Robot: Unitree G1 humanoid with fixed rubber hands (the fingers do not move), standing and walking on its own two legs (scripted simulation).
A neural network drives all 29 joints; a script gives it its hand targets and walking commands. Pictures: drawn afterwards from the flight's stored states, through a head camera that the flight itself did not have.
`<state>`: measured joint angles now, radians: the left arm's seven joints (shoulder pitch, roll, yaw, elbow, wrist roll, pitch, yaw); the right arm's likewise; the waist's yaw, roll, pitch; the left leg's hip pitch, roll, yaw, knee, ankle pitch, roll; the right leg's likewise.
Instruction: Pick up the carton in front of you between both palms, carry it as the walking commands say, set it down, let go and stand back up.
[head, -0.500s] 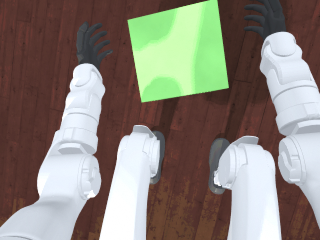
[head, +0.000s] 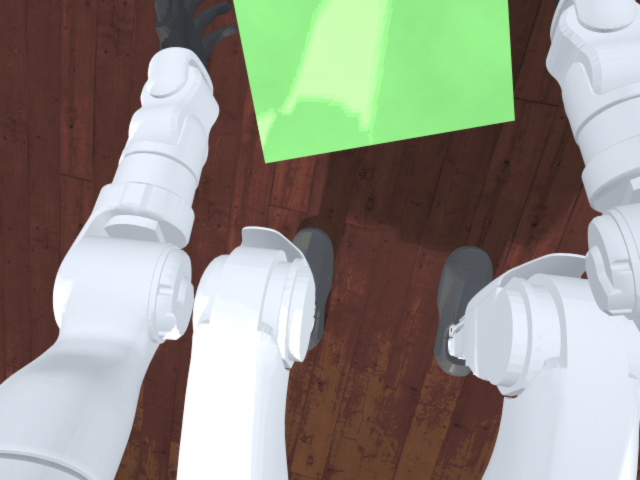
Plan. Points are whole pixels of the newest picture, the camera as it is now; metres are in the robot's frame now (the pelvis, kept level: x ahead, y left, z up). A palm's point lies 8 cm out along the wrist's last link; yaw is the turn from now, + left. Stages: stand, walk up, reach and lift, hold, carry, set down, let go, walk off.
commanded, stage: reach and lift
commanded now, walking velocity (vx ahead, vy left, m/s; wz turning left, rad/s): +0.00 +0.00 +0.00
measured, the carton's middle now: (371, 49) +0.51 +0.03 -0.24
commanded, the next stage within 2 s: none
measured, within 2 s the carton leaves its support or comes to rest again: leaves its support in 0.64 s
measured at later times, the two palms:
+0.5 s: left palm (206, 42) +0.50 +0.19 -0.16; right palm out of the picture +0.55 -0.11 -0.17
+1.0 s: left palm (131, 22) +0.48 +0.16 -0.01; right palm out of the picture +0.51 -0.13 -0.01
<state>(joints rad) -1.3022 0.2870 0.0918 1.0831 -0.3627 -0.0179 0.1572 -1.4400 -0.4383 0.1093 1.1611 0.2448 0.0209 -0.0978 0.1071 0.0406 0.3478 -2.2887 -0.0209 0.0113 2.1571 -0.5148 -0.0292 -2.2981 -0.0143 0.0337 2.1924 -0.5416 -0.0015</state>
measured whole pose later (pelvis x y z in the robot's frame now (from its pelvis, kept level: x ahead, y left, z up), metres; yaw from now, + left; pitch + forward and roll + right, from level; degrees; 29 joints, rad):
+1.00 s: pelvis +0.00 +0.00 +0.06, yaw -2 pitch +40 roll +2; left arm -1.02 0.01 0.49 0.76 0.08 0.28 0.13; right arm -1.17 -0.13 -0.28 0.96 -0.10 0.27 -0.09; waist 0.07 -0.03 -0.09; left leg -2.16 -0.03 -0.03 1.99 -0.52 -0.05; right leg -2.18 0.08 0.04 2.00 -0.52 0.02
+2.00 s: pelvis +0.08 +0.00 +0.32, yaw -1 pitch +22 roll +0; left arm -0.46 -0.13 0.38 0.56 0.20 0.34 0.03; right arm -0.48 0.11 -0.33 0.61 -0.20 0.32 -0.06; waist 0.04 -0.01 -0.21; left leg -1.03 -0.04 -0.06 1.06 -0.41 -0.02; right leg -1.02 0.05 0.06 1.07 -0.43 0.00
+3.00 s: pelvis +0.10 +0.00 +0.41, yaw -1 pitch -5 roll +0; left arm -0.33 -0.17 0.30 0.35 0.30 0.63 -0.02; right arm -0.32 0.17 -0.30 0.36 -0.31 0.62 0.01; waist 0.00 0.00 0.02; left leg -0.14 -0.03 -0.07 0.43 -0.20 0.00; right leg -0.13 0.02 0.08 0.43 -0.22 0.00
